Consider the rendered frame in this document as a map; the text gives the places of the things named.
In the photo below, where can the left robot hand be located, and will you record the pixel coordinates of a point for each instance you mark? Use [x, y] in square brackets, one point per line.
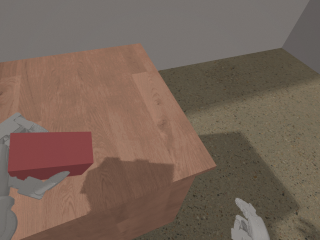
[31, 187]

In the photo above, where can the table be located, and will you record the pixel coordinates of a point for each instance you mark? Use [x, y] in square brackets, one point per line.
[146, 154]

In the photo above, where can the right robot hand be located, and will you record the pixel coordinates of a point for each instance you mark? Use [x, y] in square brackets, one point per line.
[253, 229]

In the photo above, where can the left robot forearm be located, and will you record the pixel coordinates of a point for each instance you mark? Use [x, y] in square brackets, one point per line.
[8, 219]

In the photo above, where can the sponge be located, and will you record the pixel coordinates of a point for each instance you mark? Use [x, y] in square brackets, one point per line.
[41, 155]

